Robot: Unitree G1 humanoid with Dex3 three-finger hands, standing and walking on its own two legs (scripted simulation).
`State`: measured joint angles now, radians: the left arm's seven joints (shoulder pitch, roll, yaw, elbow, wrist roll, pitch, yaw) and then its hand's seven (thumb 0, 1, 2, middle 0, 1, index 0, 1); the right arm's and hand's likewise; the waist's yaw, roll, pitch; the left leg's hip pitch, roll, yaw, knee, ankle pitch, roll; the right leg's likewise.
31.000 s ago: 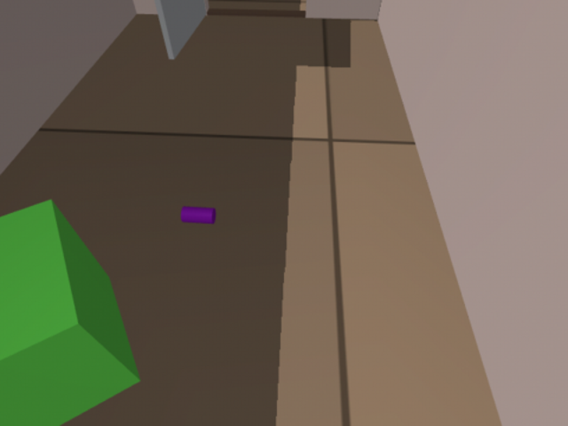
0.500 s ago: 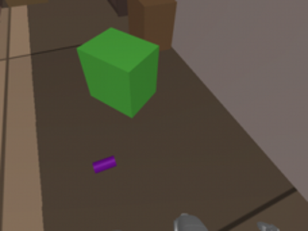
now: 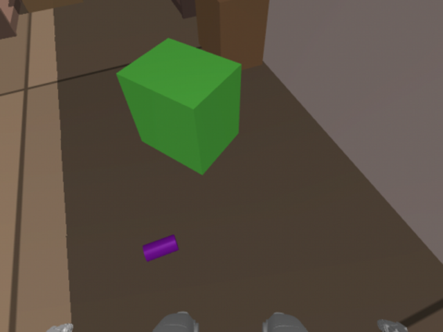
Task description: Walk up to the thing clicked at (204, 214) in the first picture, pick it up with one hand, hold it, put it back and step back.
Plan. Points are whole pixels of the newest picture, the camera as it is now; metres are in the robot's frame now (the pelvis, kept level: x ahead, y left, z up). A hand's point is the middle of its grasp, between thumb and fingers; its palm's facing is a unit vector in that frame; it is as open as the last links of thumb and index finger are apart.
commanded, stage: walk up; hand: left
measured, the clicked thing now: (161, 247) +0.50 +0.30 -0.71
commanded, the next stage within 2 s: stand in 1.22 s
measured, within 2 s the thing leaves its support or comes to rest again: neither
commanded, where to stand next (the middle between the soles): +0.10 +0.01 m, yaw -1 degrees
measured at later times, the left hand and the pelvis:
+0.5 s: hand out of the picture +0.09 +0.27 -0.13, palm faces -0.02 -0.93 -0.37, open 7.4 cm; pelvis +0.02 +0.01 +0.03, yaw +0 degrees
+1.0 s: hand out of the picture +0.12 +0.26 -0.12, palm faces -0.04 -0.94 -0.34, open 7.4 cm; pelvis +0.03 +0.01 +0.03, yaw -1 degrees
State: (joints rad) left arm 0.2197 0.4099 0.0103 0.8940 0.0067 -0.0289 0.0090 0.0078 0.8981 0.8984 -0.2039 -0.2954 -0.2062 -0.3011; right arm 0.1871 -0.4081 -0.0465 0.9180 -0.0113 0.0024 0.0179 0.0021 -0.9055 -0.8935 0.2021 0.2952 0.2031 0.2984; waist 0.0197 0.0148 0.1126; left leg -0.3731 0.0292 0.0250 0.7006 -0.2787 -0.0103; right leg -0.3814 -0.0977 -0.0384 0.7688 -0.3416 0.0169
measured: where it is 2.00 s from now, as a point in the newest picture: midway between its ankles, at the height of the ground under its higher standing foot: outside the picture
